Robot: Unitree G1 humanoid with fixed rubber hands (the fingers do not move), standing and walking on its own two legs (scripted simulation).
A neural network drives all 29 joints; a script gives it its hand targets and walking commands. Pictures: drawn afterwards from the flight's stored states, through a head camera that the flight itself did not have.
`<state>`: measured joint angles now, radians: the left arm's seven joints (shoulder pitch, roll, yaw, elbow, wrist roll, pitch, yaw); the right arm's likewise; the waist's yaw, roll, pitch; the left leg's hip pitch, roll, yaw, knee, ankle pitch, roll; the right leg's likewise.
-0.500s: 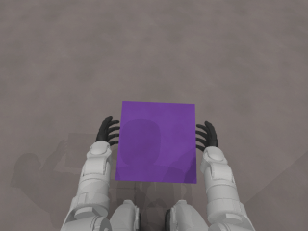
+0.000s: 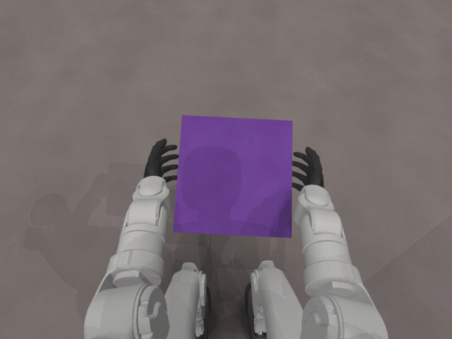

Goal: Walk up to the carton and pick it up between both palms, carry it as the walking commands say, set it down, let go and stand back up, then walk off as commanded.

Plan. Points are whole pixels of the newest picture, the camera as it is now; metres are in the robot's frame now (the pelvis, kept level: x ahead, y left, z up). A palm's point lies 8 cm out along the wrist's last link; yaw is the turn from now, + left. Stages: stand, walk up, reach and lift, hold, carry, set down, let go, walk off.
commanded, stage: set down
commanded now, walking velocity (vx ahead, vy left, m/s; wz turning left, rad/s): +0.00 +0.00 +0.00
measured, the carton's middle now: (233, 180) +0.42 -0.01 -0.13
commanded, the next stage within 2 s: none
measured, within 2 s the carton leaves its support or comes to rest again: neither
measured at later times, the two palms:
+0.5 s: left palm (166, 180) +0.42 +0.14 -0.13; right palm (298, 191) +0.40 -0.16 -0.14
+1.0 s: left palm (173, 185) +0.45 +0.14 -0.23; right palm (286, 193) +0.42 -0.15 -0.22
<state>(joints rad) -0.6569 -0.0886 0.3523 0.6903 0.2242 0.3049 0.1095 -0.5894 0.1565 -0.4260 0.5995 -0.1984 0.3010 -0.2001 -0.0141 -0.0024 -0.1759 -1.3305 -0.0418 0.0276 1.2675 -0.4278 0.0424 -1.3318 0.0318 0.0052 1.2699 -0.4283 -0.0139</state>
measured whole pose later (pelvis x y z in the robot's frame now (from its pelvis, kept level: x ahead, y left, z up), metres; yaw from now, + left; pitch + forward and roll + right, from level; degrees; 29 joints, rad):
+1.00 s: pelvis -0.02 +0.00 -0.14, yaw -3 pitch +41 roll -2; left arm -0.96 0.05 0.28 0.81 0.12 0.27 0.19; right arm -0.87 0.06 -0.37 0.69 -0.07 0.24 -0.29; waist 0.00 -0.01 -0.14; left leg -1.95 -0.07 -0.01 1.78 -0.54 0.03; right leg -1.94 0.07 -0.02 1.75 -0.52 0.00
